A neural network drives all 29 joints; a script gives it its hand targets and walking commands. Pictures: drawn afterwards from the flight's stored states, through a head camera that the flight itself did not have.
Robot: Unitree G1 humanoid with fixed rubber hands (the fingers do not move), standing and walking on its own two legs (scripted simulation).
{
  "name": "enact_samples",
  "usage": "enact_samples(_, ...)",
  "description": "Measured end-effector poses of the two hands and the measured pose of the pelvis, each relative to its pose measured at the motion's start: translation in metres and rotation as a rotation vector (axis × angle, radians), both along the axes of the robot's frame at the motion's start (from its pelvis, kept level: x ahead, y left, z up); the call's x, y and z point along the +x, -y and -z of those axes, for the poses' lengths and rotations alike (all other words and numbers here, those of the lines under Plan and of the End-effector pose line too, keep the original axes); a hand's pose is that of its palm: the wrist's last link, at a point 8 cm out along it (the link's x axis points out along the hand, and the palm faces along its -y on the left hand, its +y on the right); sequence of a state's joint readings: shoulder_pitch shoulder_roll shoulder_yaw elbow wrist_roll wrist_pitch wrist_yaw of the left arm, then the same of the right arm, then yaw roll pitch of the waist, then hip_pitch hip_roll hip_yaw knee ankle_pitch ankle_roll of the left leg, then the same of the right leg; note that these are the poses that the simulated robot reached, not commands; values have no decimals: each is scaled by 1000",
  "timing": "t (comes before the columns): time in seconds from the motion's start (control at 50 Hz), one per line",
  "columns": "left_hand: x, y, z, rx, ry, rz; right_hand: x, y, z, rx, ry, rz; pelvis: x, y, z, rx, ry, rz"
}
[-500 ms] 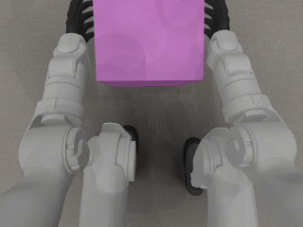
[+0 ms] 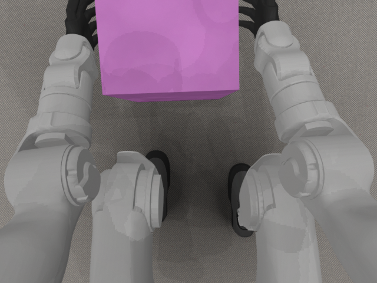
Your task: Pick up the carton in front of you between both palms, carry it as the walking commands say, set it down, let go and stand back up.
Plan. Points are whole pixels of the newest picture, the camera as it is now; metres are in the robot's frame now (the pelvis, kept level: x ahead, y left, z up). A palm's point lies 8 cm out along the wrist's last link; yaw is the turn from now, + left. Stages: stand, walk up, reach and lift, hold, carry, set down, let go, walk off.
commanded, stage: set down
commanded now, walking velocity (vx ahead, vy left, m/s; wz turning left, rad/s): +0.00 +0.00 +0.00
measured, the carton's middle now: (173, 47) +0.51 +0.08 -0.24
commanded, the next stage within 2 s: let go in 1.56 s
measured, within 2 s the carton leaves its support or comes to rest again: neither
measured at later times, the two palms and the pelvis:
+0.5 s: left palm (72, 53) +0.48 +0.26 -0.18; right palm (290, 37) +0.53 -0.13 -0.19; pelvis +0.00 +0.00 +0.00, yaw +0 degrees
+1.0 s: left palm out of the picture +0.49 +0.26 -0.02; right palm out of the picture +0.54 -0.12 -0.02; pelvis +0.01 +0.00 +0.09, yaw +1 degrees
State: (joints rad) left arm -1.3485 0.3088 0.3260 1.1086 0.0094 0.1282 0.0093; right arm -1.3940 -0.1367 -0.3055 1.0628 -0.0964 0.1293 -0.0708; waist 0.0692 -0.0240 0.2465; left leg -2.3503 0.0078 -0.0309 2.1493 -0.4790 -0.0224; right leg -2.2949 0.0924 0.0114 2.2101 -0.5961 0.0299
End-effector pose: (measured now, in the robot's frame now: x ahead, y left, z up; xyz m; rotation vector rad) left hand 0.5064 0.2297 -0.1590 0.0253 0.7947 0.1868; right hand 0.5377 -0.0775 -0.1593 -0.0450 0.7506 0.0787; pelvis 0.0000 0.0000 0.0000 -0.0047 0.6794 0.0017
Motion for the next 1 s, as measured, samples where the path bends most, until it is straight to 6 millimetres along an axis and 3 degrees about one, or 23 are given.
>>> enact_samples(0.26,-3,-2,5,-16,11,-6,0,1,3,-10,20,-40,-2,-3,2,-3,30,-6)
enact_samples(0.44,-23,-26,27,34,4,-83,-12,51,29,-101,-3,50,-4,-4,0,-3,61,-5)
enact_samples(0.52,-20,-30,24,30,39,-93,-9,55,24,-89,25,49,-2,-4,0,-2,60,-3)
enact_samples(0.6,-11,-30,7,19,93,-96,1,48,6,-74,75,44,-1,-3,-2,-1,55,-8)
enact_samples(0.68,-6,-29,-24,14,144,-88,7,39,-26,-71,116,44,1,-2,-13,-2,44,-14)
enact_samples(0.84,-12,-31,-93,16,144,-86,7,37,-95,-80,108,70,9,-3,-58,-11,-39,-25)
enact_samples(1.0,-12,-33,-137,23,157,-78,7,43,-138,-81,122,74,14,-5,-94,-17,-106,-27)
